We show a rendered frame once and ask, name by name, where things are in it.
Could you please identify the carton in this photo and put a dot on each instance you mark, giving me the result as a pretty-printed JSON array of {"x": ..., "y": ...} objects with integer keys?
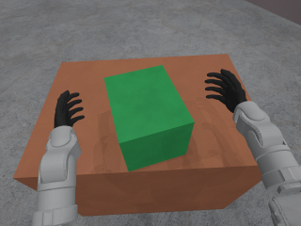
[{"x": 151, "y": 120}]

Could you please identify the robot right forearm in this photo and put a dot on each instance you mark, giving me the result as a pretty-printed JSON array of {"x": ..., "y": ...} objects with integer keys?
[{"x": 279, "y": 170}]

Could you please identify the pedestal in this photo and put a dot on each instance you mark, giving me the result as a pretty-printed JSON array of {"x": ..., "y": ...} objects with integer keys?
[{"x": 216, "y": 170}]

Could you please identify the robot right upper arm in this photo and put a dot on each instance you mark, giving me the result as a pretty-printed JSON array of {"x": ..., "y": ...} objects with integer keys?
[{"x": 286, "y": 210}]

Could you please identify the robot right hand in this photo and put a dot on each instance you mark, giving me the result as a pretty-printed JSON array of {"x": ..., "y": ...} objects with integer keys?
[{"x": 231, "y": 89}]

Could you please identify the robot left forearm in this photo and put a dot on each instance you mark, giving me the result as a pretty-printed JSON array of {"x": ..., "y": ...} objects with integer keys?
[{"x": 57, "y": 180}]

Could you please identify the robot left hand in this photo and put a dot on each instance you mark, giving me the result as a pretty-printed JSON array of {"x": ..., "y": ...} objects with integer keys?
[{"x": 62, "y": 113}]

